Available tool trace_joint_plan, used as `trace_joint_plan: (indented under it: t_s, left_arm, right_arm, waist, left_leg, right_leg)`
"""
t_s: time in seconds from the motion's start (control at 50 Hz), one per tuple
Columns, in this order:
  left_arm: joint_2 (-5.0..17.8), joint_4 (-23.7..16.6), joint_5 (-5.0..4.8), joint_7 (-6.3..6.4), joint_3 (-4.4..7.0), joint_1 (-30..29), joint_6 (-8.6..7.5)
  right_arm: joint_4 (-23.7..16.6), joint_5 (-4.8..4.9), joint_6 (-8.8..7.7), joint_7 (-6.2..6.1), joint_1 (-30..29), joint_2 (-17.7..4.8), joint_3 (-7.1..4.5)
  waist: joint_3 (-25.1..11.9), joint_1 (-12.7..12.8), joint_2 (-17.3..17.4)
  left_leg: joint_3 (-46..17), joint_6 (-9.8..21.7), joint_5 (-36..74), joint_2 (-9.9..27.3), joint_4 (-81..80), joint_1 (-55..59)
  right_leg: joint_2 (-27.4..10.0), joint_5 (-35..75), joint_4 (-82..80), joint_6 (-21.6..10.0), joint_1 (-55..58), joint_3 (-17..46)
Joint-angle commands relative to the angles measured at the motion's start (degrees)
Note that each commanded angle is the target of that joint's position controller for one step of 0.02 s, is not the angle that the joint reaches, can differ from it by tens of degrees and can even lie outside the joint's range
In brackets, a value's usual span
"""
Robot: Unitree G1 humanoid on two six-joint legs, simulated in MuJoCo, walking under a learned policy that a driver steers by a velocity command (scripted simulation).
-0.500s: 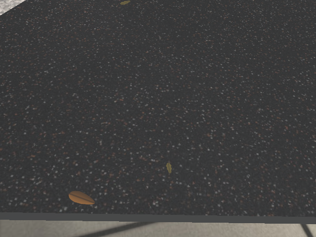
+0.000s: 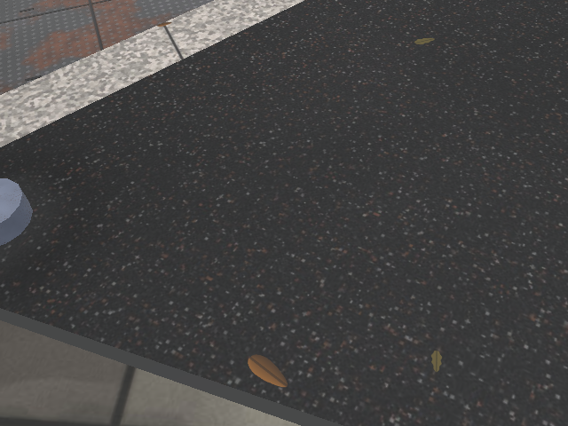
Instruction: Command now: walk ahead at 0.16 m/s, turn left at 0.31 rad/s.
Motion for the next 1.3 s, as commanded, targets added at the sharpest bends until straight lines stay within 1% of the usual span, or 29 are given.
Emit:
trace_joint_plan:
  t_s: [0.02, 0.08, 0.12, 0.14, 0.16, 0.18, 0.2, 0.24, 0.3, 0.38, 0.48, 0.5, 0.52, 0.54, 0.56, 0.58, 0.66, 0.76, 0.86, 0.9, 0.94, 0.96, 0.98, 1.0, 1.02, 1.04, 1.08, 1.14, 1.3]
  left_arm:
    - [11.64, -3.34, -0.73, -0.47, 2.53, -2.96, -0.29]
    - [12.77, -2.57, -1.88, -1.1, 2.67, -2.09, 0.21]
    - [10.24, -1.76, -2.0, -1.37, 1.66, -1.33, -0.05]
    - [7.62, -1.93, -0.37, -1.57, 0.58, -0.01, -0.67]
    - [2.9, -3.32, 1.72, -1.84, -1.47, 4.35, -1.2]
    - [5.28, -2.88, 0.41, -1.65, -0.97, 1.89, -0.56]
    - [8.53, -3.16, -0.88, -1.57, -0.06, -0.04, 0.38]
    - [8.21, -2.17, -0.62, -0.67, 0.15, -1.33, 1.9]
    - [6.22, -0.96, -0.16, 0.22, -0.18, 0.7, 3.15]
    - [7.03, -2.11, -0.63, -0.13, -0.23, -2.76, 2.53]
    - [5.64, 0.49, -0.52, -1.4, -0.06, 1.9, 0.02]
    - [6.49, 1.67, -0.56, -1.36, 0.2, 5.73, -0.37]
    - [10.27, 2.28, -0.57, -0.91, 0.91, 10.16, -0.74]
    - [15.51, 1.92, 0.15, -1.38, 2.29, 10.24, -1.1]
    - [12.38, 0.3, 0.59, -1.16, 1.47, 6.79, -1.83]
    - [9.98, -0.4, 0.07, -1.02, 0.86, 4.43, -2.35]
    - [8.17, -0.61, -0.46, -1.04, 0.19, 4.62, -2.45]
    - [9.71, 0.09, -0.69, -0.67, 0.52, 7.15, -1.66]
    - [11.38, 1.46, -1.77, -0.82, 1.27, 9.15, -0.99]
    - [12.52, 1.5, -1.87, -0.63, 1.76, 7.89, -0.61]
    - [11.07, 0.93, -1.2, -0.27, 1.15, 7.11, -0.28]
    - [5.34, -1.38, -0.2, -0.45, -0.67, 11.35, -0.86]
    - [3.04, -0.91, -1.09, -0.64, -1.56, 12.75, -2.25]
    - [9.11, -2.11, -2.84, -1.13, 0.19, 7.44, -3.3]
    - [9.87, -3.55, -3.43, -1.34, 0.32, 2.58, -3.83]
    - [8.95, -3.85, -2.51, -1.14, 0.23, 0.63, -3.94]
    - [7.53, -3.01, -1.43, -1.14, 0.48, 2.4, -2.87]
    - [5.38, -3.3, -1.04, -0.97, 0.12, 1.86, -1.3]
    - [3.2, -8.6, -0.99, -2.55, -1.25, -15.34, -2.62]
  right_arm:
    - [-6.46, -0.22, -1.41, 0.67, -6.66, -0.4, 0.85]
    - [-6.53, 0.33, -1.13, 1.0, -5.31, -2.37, 0.12]
    - [-4.55, -0.13, -1.08, 0.5, 0.45, -4.33, -0.99]
    - [-4.49, -0.7, -1.01, -0.25, 4.42, -7.68, -1.82]
    - [-5.19, -2.28, -0.49, -0.87, 5.49, -11.21, -1.76]
    - [-3.59, -1.81, -0.45, -0.43, 7.13, -5.48, -0.34]
    - [-3.38, -1.42, -0.78, 0.1, 4.2, -3.87, 0.49]
    - [-3.23, -1.19, -1.3, 0.48, -1.4, -3.63, 0.71]
    - [-2.66, -1.72, -1.38, 0.17, -6.05, -3.35, 0.58]
    - [-0.15, -0.2, -0.85, -0.31, -2.51, -6.59, -0.7]
    - [1.01, 0.88, -1.38, -0.33, -4.7, -4.36, -0.13]
    - [0.52, 0.52, -1.6, -0.22, -6.16, -1.82, 0.62]
    - [-1.03, -0.02, -2.2, 0.1, -8.39, 2.61, 1.79]
    - [-3.27, 1.24, -3.3, 0.07, -9.66, 0.12, 1.08]
    - [-2.68, 1.83, -4.1, 0.01, -9.09, -3.64, -0.07]
    - [-1.59, 1.71, -4.45, 0.33, -6.95, -4.34, -0.43]
    - [-0.45, 0.06, -4.86, 1.05, -7.98, -1.89, -0.15]
    - [-2.04, 0.63, -5.0, 2.22, -13.74, 1.67, 1.43]
    - [-3.63, 1.18, -5.41, 3.38, -16.58, -0.38, 1.34]
    - [-2.64, 0.92, -5.51, 3.21, -11.97, -2.72, 0.38]
    - [2.47, 0.74, -5.09, 1.99, 5.24, -7.17, -2.04]
    - [3.85, -0.85, -4.73, 1.32, 13.7, -13.08, -3.28]
    - [4.78, -0.24, -4.71, 1.7, 14.79, -11.51, -2.54]
    - [4.53, 0.11, -4.87, 1.74, 10.46, -7.63, -1.16]
    - [4.23, 0.17, -4.89, 1.58, 6.81, -5.71, -0.55]
    - [4.26, -0.13, -5.05, 1.7, 3.53, -4.4, -0.08]
    - [4.15, -1.0, -5.69, 1.89, -0.02, -2.33, 0.39]
    - [5.78, -0.38, -6.83, 1.74, 0.3, -3.04, 0.14]
    - [9.8, 0.46, -5.84, 0.25, 8.23, -6.53, -0.34]
  waist:
    - [0.66, 0.27, -11.06]
    - [-0.4, -0.9, -11.64]
    - [-3.1, -4.15, -8.71]
    - [-8.08, -5.49, -3.48]
    - [-14.88, -3.44, 10.62]
    - [-18.54, -5.63, 10.99]
    - [-13.0, -5.02, 8.02]
    - [-7.14, -3.4, 4.88]
    - [-5.45, -0.61, 5.57]
    - [-3.36, -3.61, 8.12]
    - [-0.04, 0.82, 3.44]
    - [0.08, 2.42, 0.44]
    - [-0.03, 3.44, -9.68]
    - [4.36, 3.43, -19.04]
    - [7.04, 2.18, -13.67]
    - [6.81, 0.42, -12.28]
    - [4.26, 0.44, -8.55]
    - [4.65, 2.52, -8.76]
    - [6.88, 1.85, -9.43]
    - [3.72, -1.82, -10.13]
    - [-7.75, -10.44, -8.32]
    - [-18.42, -10.62, 4.25]
    - [-25.28, -9.45, 14.6]
    - [-15.54, -9.72, 9.77]
    - [-8.37, -8.49, 6.19]
    - [-3.96, -6.45, 1.44]
    - [-1.74, -2.9, 2.95]
    - [0.57, -1.36, 1.64]
    - [4.61, -7.12, -0.57]
  left_leg:
    - [4.61, -0.29, 0.91, -0.43, -10.28, 4.5]
    - [5.43, 2.19, 4.01, -1.89, -19.18, 11.32]
    - [5.11, 5.25, 13.15, -3.08, -29.27, 24.14]
    - [-1.72, 7.12, 30.31, 3.6, -28.12, 34.73]
    - [-18.14, 17.21, 46.78, 18.15, -25.21, 47.39]
    - [-22.88, 21.78, 41.29, 20.31, -28.95, 42.45]
    - [-18.43, 20.25, 35.78, 17.6, -30.04, 37.7]
    - [-12.3, 16.46, 28.42, 13.08, -31.62, 30.3]
    - [-6.69, 15.4, 25.53, 9.57, -33.78, 20.33]
    - [-11.41, 16.14, -13.08, 10.22, -40.26, 18.63]
    - [-9.98, 12.89, -19.65, 8.16, -37.52, 10.59]
    - [-7.11, 10.55, -18.67, 5.38, -31.14, 6.35]
    - [1.35, 6.16, -16.1, -1.26, -14.61, -2.24]
    - [4.75, 5.09, -19.01, -4.95, -3.22, -12.55]
    - [-0.06, 5.32, -15.87, -0.9, 3.78, -15.56]
    - [-0.73, 5.64, -10.69, 0.34, 5.38, -17.09]
    - [2.29, 3.7, 3.3, 2.41, 1.03, -13.92]
    - [5.93, 1.87, 13.35, 0.64, -14.57, -3.7]
    - [5.63, 4.65, 11.68, 0.01, -21.51, -0.09]
    - [6.78, 6.9, 9.29, -1.81, -22.87, 7.15]
    - [6.5, 10.42, 10.3, -1.9, -22.4, 32.37]
    - [-15.53, 17.42, 3.69, 13.68, -21.99, 55.67]
    - [-38.95, 22.34, -8.97, 20.81, -34.17, 59.84]
    - [-34.17, 19.52, -13.6, 18.98, -36.91, 52.91]
    - [-25.94, 17.75, -10.07, 16.97, -37.43, 44.84]
    - [-19.89, 16.85, -3.47, 14.6, -38.9, 36.61]
    - [-12.92, 16.26, 4.08, 11.05, -41.99, 27.77]
    - [-7.65, 17.54, 10.38, 10.32, -45.48, 23.19]
    - [0.53, 15.07, 14.39, 8.21, -46.36, 26.78]
  right_leg:
    - [-10.75, 19.89, -4.71, -10.27, -1.93, 4.92]
    - [-12.55, 22.48, -0.55, -9.2, -1.08, 6.28]
    - [-9.96, 25.09, 7.22, -5.77, -3.25, 4.3]
    - [-6.52, 17.14, 15.82, -1.87, -7.94, 0.88]
    - [-1.69, -10.24, 30.27, 3.01, -20.64, -1.12]
    - [-1.52, -23.7, 36.94, 4.48, -20.62, 4.57]
    - [-2.99, -24.32, 41.16, 4.66, -22.08, 5.36]
    - [-4.09, -20.47, 39.52, 4.41, -22.87, 5.2]
    - [-3.17, -12.66, 31.52, 5.04, -13.44, 3.74]
    - [-1.03, -8.71, 25.21, 2.03, -13.23, 0.47]
    - [0.49, -1.56, 10.52, -4.03, -0.86, -0.76]
    - [-2.39, -4.55, 7.05, -5.58, 3.89, 3.74]
    - [-12.68, -16.14, -1.69, -9.41, 8.68, 18.86]
    - [-21.91, -26.01, -10.5, -16.28, 7.7, 37.63]
    - [-21.88, -27.74, -10.97, -16.89, 6.34, 38.17]
    - [-19.31, -24.79, -10.32, -14.81, 7.75, 33.35]
    - [-13.17, -1.93, -11.1, -10.86, 9.09, 17.97]
    - [-9.68, 10.14, -11.08, -9.86, 4.05, 7.41]
    - [-13.86, 14.3, -9.32, -9.66, 7.0, 7.93]
    - [-14.23, 30.1, -3.48, -8.45, 9.11, 6.58]
    - [-9.73, 39.58, 17.12, -5.3, 1.06, 2.13]
    - [-3.33, 17.54, 40.33, -1.87, -19.12, 0.19]
    - [4.01, -17.37, 53.54, -0.61, -29.44, 7.16]
    - [0.21, -15.78, 58.24, -1.45, -35.97, 10.13]
    - [-2.62, -11.15, 57.41, -2.44, -37.18, 7.98]
    - [-4.97, -6.4, 53.96, -2.4, -35.23, 6.83]
    - [-7.64, -1.17, 49.4, -2.0, -29.13, 7.31]
    - [-8.31, 1.64, 44.63, -0.34, -29.12, 6.38]
    - [-4.67, 22.26, 16.89, 0.62, -29.35, 2.55]
Keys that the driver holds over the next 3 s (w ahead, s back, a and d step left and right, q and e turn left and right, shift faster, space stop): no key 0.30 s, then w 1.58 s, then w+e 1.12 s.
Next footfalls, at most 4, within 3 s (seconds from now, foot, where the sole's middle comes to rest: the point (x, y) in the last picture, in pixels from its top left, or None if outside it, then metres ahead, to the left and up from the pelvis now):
0.14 left None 0.15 0.15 -0.78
0.50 right None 0.14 -0.07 -0.78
0.94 left None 0.45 0.20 -0.78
1.48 right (335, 315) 0.78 -0.02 -0.78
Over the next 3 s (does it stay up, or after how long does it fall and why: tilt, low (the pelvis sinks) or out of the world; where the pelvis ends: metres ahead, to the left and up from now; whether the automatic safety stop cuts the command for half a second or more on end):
stays up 1.43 0.00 -0.01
